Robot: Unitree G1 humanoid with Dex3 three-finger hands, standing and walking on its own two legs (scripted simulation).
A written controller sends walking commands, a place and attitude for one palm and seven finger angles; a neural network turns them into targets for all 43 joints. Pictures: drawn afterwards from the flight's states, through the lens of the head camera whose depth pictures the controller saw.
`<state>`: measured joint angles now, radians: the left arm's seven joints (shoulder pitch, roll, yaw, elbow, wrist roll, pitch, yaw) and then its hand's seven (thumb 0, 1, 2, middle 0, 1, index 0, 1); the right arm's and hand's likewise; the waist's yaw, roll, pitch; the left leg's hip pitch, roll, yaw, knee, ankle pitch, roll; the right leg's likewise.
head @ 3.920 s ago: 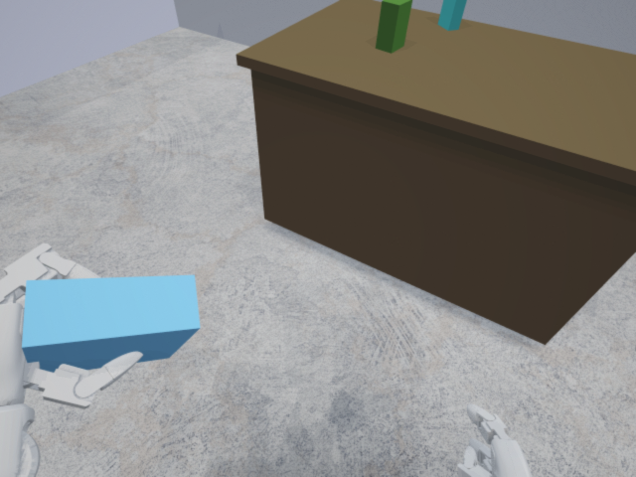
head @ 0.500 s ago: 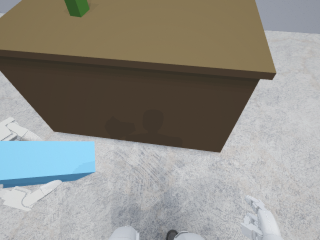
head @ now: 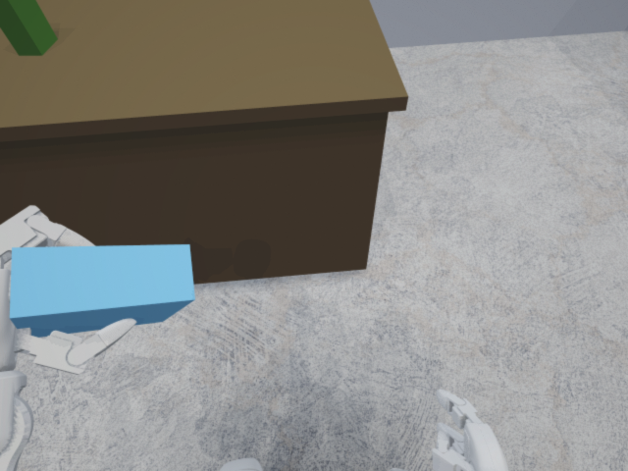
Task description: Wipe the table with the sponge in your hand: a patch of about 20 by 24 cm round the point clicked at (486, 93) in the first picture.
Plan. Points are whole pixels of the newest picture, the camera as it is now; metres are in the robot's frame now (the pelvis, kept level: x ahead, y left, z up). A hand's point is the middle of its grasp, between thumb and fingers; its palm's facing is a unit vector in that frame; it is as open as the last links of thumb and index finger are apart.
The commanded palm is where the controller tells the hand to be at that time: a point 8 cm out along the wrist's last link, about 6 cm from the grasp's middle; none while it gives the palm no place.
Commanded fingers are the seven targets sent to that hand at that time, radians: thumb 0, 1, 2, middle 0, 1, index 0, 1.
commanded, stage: turn to face it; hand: left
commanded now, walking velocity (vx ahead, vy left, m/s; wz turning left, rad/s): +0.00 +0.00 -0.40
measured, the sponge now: (129, 291) +0.24 +0.20 +0.16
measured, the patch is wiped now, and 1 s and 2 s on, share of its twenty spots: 0.00 0.00 0.00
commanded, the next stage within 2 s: take the last steps up to it in 0.32 s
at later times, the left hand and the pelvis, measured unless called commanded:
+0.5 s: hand (115, 336) +0.19 +0.18 +0.18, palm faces +0.29 -0.87 -0.40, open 9.6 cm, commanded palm +0.16 +0.22 +0.20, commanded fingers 0.00 0.10 1.30 -1.20 -1.60 -1.20 -1.60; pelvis -0.06 -0.03 +0.02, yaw -11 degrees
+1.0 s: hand (129, 326) +0.20 +0.18 +0.18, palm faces +0.26 -0.86 -0.43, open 9.6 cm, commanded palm +0.16 +0.22 +0.20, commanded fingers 0.00 0.10 1.30 -1.20 -1.60 -1.20 -1.60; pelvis -0.05 -0.02 +0.01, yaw -10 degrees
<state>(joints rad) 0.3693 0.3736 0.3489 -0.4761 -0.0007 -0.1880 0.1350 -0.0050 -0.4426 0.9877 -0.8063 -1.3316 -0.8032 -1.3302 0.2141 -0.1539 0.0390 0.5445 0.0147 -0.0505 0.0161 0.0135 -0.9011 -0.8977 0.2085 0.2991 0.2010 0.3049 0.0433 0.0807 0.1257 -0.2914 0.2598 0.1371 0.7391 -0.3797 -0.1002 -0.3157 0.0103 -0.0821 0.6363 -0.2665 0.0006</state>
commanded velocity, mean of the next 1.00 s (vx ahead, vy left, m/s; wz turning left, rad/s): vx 0.18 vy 0.09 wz -0.06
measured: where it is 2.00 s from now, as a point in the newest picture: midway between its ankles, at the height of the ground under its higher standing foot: outside the picture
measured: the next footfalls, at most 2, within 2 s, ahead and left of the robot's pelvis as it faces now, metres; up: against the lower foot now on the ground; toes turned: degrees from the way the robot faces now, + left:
left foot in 0.30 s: +0.03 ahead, +0.09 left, +0.00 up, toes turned -4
right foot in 0.58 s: -0.05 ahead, -0.17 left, +0.00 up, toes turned -15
